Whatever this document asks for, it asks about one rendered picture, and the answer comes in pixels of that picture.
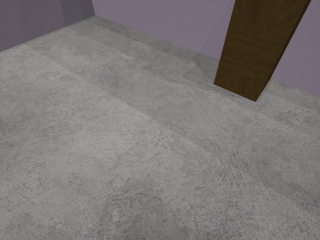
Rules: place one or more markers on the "cabinet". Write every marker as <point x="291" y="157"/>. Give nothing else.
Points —
<point x="258" y="34"/>

